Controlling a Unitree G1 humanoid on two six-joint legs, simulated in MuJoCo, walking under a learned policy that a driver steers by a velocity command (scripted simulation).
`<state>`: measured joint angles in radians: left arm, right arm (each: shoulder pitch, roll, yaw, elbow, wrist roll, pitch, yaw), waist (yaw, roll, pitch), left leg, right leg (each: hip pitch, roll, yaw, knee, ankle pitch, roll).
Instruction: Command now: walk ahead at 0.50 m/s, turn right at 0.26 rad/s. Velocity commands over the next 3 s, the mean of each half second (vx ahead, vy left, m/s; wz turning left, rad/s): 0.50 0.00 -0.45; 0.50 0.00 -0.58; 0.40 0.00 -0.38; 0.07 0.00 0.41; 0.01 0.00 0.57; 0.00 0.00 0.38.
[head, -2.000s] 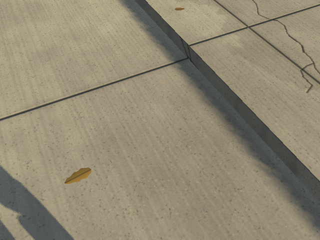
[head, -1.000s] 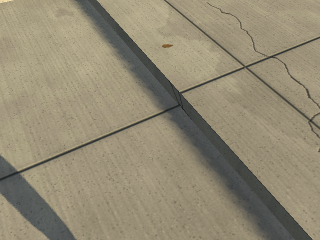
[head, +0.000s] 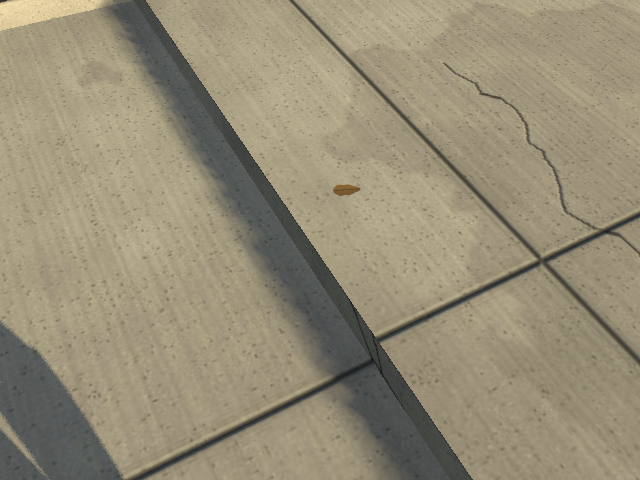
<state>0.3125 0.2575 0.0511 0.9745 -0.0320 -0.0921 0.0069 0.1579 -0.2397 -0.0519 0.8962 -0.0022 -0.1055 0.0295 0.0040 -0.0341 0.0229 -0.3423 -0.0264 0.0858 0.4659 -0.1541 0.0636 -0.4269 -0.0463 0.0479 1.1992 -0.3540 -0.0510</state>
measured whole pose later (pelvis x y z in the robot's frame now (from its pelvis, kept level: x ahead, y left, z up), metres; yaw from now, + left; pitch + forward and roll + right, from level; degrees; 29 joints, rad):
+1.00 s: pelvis +0.53 -0.11 +0.00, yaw -33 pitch +3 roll +2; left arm 0.34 0.26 0.07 0.75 -0.03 -0.03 0.03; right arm 0.08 -0.23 -0.06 0.74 -0.02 -0.10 0.01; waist 0.02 -0.04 0.00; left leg -0.33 0.00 0.02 0.50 -0.22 -0.01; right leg -0.39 0.10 0.18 1.31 -0.56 0.00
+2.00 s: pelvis +0.76 -0.31 +0.10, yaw -27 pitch +3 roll -1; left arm 0.13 0.30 0.08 0.73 0.00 -0.01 0.02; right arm 0.14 -0.28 -0.07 0.62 0.00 0.01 0.01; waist -0.01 -0.03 0.05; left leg -0.39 -0.02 0.02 0.54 -0.22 0.06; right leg -0.47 -0.03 -0.05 1.14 -0.55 0.04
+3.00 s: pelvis +0.72 -0.29 +0.11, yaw +2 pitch +1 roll -1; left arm 0.16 0.29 0.06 0.75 0.00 0.05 0.05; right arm 0.16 -0.21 -0.01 0.59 -0.02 0.00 0.00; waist 0.01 -0.04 0.02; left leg -0.27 -0.04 -0.01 0.45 -0.20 0.06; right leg -0.44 -0.06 0.04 0.93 -0.36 0.08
